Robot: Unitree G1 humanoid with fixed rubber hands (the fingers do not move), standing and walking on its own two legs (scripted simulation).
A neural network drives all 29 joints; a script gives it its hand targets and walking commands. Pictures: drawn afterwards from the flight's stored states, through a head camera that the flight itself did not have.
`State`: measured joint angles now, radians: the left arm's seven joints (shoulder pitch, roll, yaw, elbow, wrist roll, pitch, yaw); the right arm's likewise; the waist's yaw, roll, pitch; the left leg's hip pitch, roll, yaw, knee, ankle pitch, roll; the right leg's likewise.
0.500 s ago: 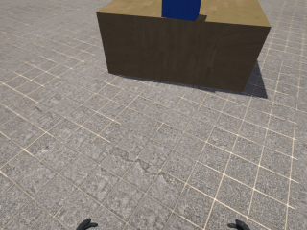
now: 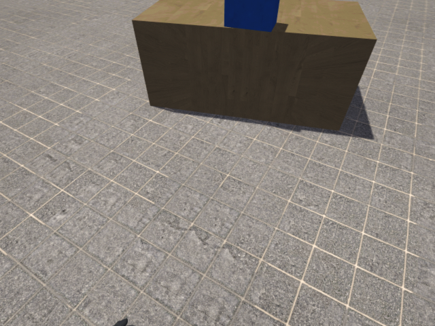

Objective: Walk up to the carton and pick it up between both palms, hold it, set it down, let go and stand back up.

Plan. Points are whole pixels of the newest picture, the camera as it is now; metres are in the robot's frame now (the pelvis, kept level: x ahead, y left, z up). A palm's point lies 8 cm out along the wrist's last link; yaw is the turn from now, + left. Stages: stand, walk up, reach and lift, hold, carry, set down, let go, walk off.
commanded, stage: stand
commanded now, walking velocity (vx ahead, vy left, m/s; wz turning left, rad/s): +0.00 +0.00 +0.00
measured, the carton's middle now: (252, 5) +1.84 -0.15 +0.01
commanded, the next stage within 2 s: none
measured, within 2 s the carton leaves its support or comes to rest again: neither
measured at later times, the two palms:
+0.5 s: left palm out of the picture +0.08 +0.23 -0.11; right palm out of the picture +0.09 -0.23 -0.11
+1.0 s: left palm out of the picture +0.07 +0.23 -0.12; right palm out of the picture +0.06 -0.23 -0.12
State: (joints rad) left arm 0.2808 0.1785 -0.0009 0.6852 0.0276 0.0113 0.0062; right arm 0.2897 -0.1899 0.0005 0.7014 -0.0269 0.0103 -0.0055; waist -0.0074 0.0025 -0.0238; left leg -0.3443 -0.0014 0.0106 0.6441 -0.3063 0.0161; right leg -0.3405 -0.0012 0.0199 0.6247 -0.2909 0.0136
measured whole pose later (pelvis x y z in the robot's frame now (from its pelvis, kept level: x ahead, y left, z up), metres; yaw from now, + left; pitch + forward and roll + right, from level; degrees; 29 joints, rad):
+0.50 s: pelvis +0.01 +0.00 +0.00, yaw +0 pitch +0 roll +0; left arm 0.31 0.18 0.01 0.76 0.02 0.00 0.01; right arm 0.30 -0.19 -0.01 0.75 -0.02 0.00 -0.01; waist 0.00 0.01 -0.01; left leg -0.31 -0.01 0.01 0.61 -0.30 0.02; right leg -0.31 -0.01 0.02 0.59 -0.29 0.02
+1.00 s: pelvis +0.01 +0.00 +0.01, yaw +0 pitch -1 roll +0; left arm 0.29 0.17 0.02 0.85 0.02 0.00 0.03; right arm 0.31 -0.18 -0.02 0.86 -0.02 -0.01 -0.02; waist -0.01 0.01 0.00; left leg -0.27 -0.01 0.01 0.55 -0.28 0.02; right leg -0.26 -0.01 0.02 0.54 -0.27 0.01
